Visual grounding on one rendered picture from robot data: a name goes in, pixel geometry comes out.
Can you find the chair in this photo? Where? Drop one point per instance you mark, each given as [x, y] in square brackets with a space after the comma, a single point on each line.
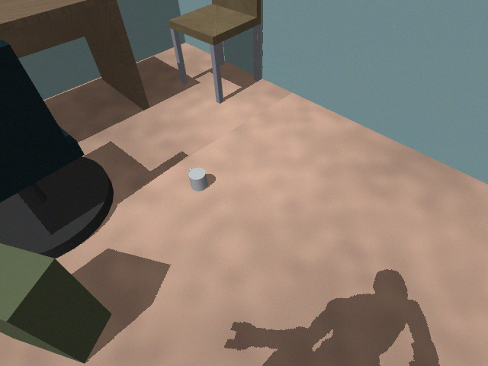
[214, 24]

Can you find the office chair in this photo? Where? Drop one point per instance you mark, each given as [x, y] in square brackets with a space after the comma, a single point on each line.
[51, 198]

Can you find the desk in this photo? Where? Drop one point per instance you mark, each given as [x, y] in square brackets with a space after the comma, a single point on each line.
[30, 26]

